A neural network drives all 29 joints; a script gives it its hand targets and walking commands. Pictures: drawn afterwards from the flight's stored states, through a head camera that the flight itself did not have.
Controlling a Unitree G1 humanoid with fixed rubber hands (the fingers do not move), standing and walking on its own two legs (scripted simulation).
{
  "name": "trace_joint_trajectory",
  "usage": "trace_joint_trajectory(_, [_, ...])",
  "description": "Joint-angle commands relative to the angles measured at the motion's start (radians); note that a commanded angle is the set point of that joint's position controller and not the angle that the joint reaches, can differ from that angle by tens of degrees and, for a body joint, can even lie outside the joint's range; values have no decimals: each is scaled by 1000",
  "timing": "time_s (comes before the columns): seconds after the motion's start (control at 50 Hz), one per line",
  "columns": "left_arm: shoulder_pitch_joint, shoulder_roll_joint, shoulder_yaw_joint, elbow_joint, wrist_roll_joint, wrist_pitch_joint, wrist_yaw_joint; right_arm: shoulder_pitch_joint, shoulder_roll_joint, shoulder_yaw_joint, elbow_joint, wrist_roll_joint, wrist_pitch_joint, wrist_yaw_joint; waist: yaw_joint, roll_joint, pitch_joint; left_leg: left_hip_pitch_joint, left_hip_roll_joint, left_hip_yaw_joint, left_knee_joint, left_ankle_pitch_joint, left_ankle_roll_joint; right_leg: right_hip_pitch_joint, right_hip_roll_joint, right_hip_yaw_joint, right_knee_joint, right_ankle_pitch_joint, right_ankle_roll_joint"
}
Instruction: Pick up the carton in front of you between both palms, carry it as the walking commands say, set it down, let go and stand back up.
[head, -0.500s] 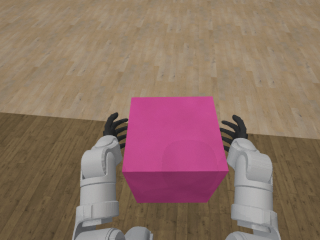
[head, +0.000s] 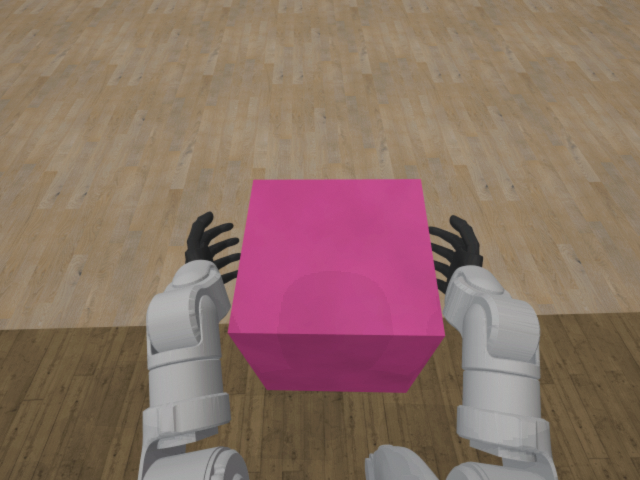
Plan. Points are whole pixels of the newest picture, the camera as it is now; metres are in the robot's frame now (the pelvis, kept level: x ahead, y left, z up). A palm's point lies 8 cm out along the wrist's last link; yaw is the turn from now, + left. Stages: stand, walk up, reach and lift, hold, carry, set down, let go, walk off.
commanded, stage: carry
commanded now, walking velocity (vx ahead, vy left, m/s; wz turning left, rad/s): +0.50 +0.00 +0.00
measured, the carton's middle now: (336, 295) +0.35 -0.02 +0.00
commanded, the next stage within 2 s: none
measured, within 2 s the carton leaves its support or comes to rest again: neither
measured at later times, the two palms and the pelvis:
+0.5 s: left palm (239, 132) +0.65 +0.13 +0.05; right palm (409, 124) +0.67 -0.17 +0.04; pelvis +0.33 -0.04 -0.02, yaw +0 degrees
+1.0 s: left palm (243, 42) +1.01 +0.15 +0.03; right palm (373, 41) +0.99 -0.15 +0.04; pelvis +0.67 +0.01 -0.04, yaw +0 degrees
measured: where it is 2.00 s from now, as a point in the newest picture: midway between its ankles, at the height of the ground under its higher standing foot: (311, 190)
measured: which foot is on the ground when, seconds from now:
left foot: down 0.00-0.28, up 0.30-0.70, down 0.72-1.00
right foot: up 0.00-0.24, down 0.26-0.72, up 0.74-1.00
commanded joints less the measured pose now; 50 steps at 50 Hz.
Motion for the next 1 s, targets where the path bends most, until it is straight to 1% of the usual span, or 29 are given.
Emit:
trace_joint_trajectory(0.0, [-567,-717,-616,-76,-121,-31,-13,-621,742,638,-89,160,-50,30,13,133,-376,417,254,-226,-144,544,98,-83,-30,-34,-289,254,9])
trace_joint_trajectory(0.06, [-579,-693,-634,-106,-148,-25,-12,-580,710,620,-89,141,-42,18,2,128,-337,396,199,-150,-124,605,58,-2,6,-96,-466,423,-2])
trace_joint_trajectory(0.12, [-514,-652,-616,-61,-142,-2,-7,-502,663,583,-44,96,-21,-1,1,113,-314,434,168,-104,-39,716,30,80,54,-160,-603,480,-22])
trace_joint_trajectory(0.16, [-450,-622,-585,-8,-123,13,-5,-465,638,564,-10,66,-6,-13,63,108,-362,383,140,-41,164,784,-13,299,89,-203,-708,528,-43])
trace_joint_trajectory(0.18, [-431,-612,-562,15,-109,19,-5,-447,627,555,10,52,0,-18,122,74,-421,245,121,-17,329,636,-55,527,24,-139,-707,587,-67])
trace_joint_trajectory(0.2, [-409,-598,-539,45,-99,22,-3,-472,624,550,17,46,7,-21,162,-98,-478,-42,53,-30,562,259,-91,802,-172,125,-597,906,-144])
trace_joint_trajectory(0.22, [-426,-588,-537,55,-104,22,3,-455,640,543,30,50,12,-21,164,-309,-554,-344,-69,-84,815,-358,-105,1025,-371,458,-558,1100,-273])
trace_joint_trajectory(0.24, [-439,-622,-552,35,-120,18,4,-476,652,536,27,57,10,-20,158,-258,-593,-440,-27,-130,909,-380,-74,1041,-389,531,-576,885,-313])
trace_joint_trajectory(0.26, [-491,-676,-571,2,-140,12,-2,-523,685,528,28,62,4,-19,159,-145,-543,-480,12,-162,914,-337,-58,956,-376,541,-619,651,-287])
trace_joint_trajectory(0.28, [-531,-744,-603,-17,-165,-1,-17,-553,726,531,-21,74,-14,-12,173,-69,-495,-473,44,-168,850,-291,-66,888,-319,448,-664,576,-254])
trace_joint_trajectory(0.3, [-582,-781,-627,-31,-183,-17,-31,-593,757,533,-17,81,-25,-5,152,0,-433,-432,77,-171,761,-242,-79,767,-309,393,-681,585,-228])
trace_joint_trajectory(0.32, [-644,-824,-656,-64,-208,-31,-43,-642,786,536,-35,95,-43,3,136,15,-417,-379,73,-160,680,-227,-82,674,-281,337,-718,539,-205])
trace_joint_trajectory(0.34, [-672,-835,-673,-84,-218,-41,-50,-665,797,538,-46,98,-58,7,124,-12,-409,-353,72,-135,627,-220,-81,631,-266,304,-737,494,-189])
trace_joint_trajectory(0.38, [-653,-821,-686,-80,-206,-57,-50,-653,788,543,-28,85,-77,8,123,-69,-408,-343,85,-102,551,-174,-78,600,-265,269,-756,465,-213])
trace_joint_trajectory(0.42, [-611,-795,-693,-84,-202,-69,-48,-614,769,560,-24,68,-87,4,132,-94,-388,-360,94,-91,426,-71,-76,621,-244,204,-760,528,-212])
trace_joint_trajectory(0.48, [-578,-735,-692,-113,-209,-75,-37,-562,727,568,-37,56,-85,-8,136,-133,-377,-321,85,-56,276,100,-70,644,-203,105,-743,673,-158])
trace_joint_trajectory(0.58, [-482,-657,-658,-90,-176,-35,-12,-531,646,569,-79,78,-44,-15,160,-115,-319,-210,13,38,-23,270,-63,712,-122,9,-654,817,-96])
trace_joint_trajectory(0.62, [-458,-628,-635,-68,-149,-11,0,-478,607,548,-51,68,-20,-16,104,-99,-352,3,-40,90,-141,330,-49,672,-95,-45,-492,925,-60])
trace_joint_trajectory(0.64, [-457,-616,-626,-57,-134,2,5,-455,593,533,-32,61,-10,-16,43,-62,-401,214,-7,60,-162,372,-34,570,-84,-76,-331,838,-28])
trace_joint_trajectory(0.66, [-445,-604,-613,-43,-118,15,11,-442,574,518,-9,55,0,-18,4,49,-443,466,138,-82,-86,546,5,338,-59,-82,-153,549,16])
trace_joint_trajectory(0.68, [-446,-611,-602,-43,-114,25,15,-436,556,507,7,53,3,-24,2,276,-505,703,378,-430,22,961,136,33,64,-71,91,-95,48])
trace_joint_trajectory(0.7, [-460,-608,-595,-51,-120,33,17,-440,575,499,8,56,4,-27,-20,304,-572,764,416,-588,-31,822,211,-107,104,-26,271,-186,38])
trace_joint_trajectory(0.72, [-495,-629,-591,-55,-127,37,18,-472,610,511,11,76,7,-24,-24,238,-537,716,422,-655,-72,608,206,-182,59,24,290,-174,5])
trace_joint_trajectory(0.74, [-530,-684,-590,-88,-135,25,14,-564,679,553,-41,125,1,-10,-13,123,-520,695,384,-578,-109,455,171,-215,20,48,231,-121,-5])
trace_joint_trajectory(0.76, [-563,-723,-587,-82,-143,18,9,-616,725,582,-73,153,-10,5,-18,73,-468,608,349,-512,-129,443,138,-180,-21,46,149,-65,12])
trace_joint_trajectory(0.8, [-593,-771,-588,-69,-154,0,-1,-661,785,610,-94,187,-25,26,8,41,-430,433,310,-415,-192,407,76,-51,-33,33,15,14,17])
trace_joint_trajectory(0.84, [-587,-786,-592,-67,-144,-18,-9,-665,797,631,-99,176,-34,34,13,121,-431,438,321,-400,-196,364,117,-83,-31,7,-70,22,13])
trace_joint_trajectory(0.88, [-589,-774,-600,-86,-128,-32,-12,-659,808,650,-97,179,-46,40,9,127,-429,470,309,-335,-190,426,134,-108,-43,-7,-148,84,25])
trace_joint_trajectory(0.98, [-566,-723,-628,-94,-119,-34,-10,-602,741,645,-95,164,-50,37,-9,141,-363,467,230,-175,-191,618,57,-40,-7,-93,-415,336,24])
